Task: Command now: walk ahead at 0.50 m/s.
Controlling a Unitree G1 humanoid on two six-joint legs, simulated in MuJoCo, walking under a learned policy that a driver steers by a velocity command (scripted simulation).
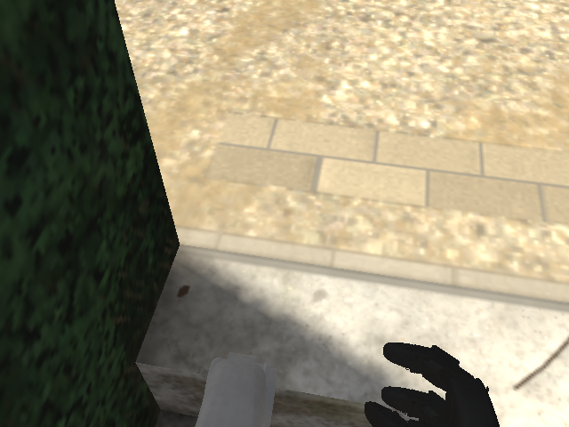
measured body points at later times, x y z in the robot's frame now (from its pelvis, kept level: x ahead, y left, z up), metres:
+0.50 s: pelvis +0.19 -0.02 +0.20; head +0.19 +0.01 +0.65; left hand +0.40 +0.16 +0.10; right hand +0.25 -0.31 +0.10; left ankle +0.24 +0.13 -0.51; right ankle +0.20 -0.20 -0.27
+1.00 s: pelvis +0.38 -0.19 +0.25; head +0.39 -0.23 +0.69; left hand +0.32 +0.06 +0.13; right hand +0.63 -0.40 +0.24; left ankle +0.51 -0.15 -0.16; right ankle +0.20 -0.22 -0.50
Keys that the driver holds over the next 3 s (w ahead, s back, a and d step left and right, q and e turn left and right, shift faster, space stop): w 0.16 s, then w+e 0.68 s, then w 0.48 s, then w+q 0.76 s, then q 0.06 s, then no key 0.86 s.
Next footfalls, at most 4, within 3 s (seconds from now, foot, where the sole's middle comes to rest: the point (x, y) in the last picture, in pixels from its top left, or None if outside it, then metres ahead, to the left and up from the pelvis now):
0.16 left None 0.28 0.13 -0.54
0.72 right None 0.23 -0.24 -0.54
1.08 left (442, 276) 0.59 -0.22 -0.33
1.60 right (556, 187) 0.81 -0.48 -0.33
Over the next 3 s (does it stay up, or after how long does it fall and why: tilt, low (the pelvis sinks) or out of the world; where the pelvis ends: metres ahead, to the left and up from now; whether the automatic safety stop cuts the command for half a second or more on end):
stays up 1.16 -0.43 0.45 its command is cut before an obstacle after 0.2 s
